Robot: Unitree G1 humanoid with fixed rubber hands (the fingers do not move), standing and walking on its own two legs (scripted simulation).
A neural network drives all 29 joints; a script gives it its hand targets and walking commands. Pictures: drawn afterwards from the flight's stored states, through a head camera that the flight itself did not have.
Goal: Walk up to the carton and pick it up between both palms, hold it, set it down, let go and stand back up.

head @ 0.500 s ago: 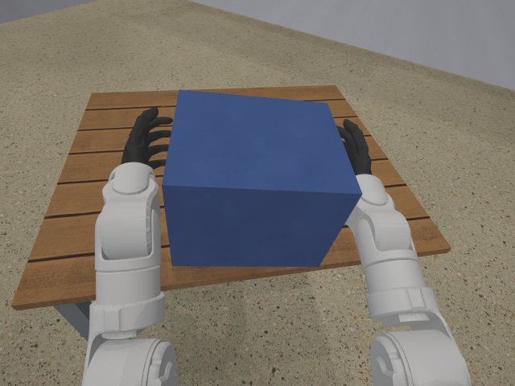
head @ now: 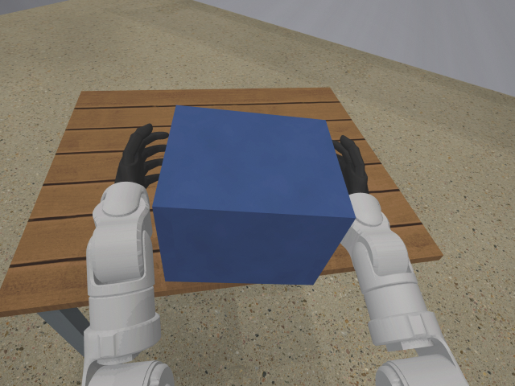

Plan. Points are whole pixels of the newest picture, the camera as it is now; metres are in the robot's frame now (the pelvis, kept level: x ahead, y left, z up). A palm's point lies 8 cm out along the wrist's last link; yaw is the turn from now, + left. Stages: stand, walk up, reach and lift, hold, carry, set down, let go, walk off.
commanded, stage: hold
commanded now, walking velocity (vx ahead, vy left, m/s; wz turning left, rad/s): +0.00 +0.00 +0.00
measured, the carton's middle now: (247, 198) +0.34 +0.02 +0.14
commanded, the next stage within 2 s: none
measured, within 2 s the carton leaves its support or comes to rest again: neither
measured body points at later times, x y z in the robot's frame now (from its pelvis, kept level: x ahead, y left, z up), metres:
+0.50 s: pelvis +0.00 +0.01 +0.00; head +0.00 +0.04 +0.45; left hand +0.37 +0.16 +0.18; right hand +0.36 -0.15 +0.15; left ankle +0.02 +0.11 -0.75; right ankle +0.04 -0.09 -0.75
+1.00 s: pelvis +0.00 +0.01 +0.00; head +0.00 +0.04 +0.45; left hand +0.37 +0.16 +0.18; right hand +0.36 -0.15 +0.16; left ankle +0.02 +0.11 -0.75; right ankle +0.04 -0.09 -0.75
